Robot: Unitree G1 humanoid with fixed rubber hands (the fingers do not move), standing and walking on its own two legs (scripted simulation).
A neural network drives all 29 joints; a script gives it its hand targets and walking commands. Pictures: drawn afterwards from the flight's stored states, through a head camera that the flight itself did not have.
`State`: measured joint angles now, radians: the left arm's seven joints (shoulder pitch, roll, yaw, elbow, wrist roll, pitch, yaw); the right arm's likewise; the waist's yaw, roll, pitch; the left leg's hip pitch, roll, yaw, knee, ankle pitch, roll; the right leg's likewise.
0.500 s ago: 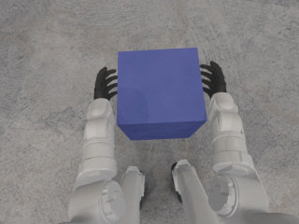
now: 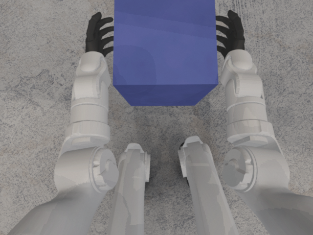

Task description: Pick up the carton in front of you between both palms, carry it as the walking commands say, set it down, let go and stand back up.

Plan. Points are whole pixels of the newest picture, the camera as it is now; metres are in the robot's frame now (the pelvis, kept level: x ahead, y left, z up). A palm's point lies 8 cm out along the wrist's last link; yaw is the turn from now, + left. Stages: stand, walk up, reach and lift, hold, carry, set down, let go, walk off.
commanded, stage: set down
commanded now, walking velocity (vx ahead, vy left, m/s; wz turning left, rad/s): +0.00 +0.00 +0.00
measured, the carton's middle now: (163, 61) +0.51 -0.03 -0.20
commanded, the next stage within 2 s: none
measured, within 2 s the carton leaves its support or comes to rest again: rests again in 1.48 s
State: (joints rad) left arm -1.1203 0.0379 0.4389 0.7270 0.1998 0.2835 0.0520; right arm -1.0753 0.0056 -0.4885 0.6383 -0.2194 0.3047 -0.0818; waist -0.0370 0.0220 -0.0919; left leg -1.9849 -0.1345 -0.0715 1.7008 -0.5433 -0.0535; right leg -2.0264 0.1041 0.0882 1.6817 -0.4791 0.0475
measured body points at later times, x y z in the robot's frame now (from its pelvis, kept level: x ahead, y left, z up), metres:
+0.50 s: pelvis -0.01 +0.01 -0.10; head +0.37 -0.01 +0.14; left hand +0.57 +0.11 -0.27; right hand +0.54 -0.19 -0.27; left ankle +0.08 +0.12 -0.48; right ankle +0.10 -0.12 -0.48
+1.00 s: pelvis -0.01 +0.01 -0.13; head +0.37 +0.00 +0.12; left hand +0.58 +0.11 -0.29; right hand +0.54 -0.20 -0.29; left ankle +0.08 +0.12 -0.48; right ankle +0.10 -0.12 -0.48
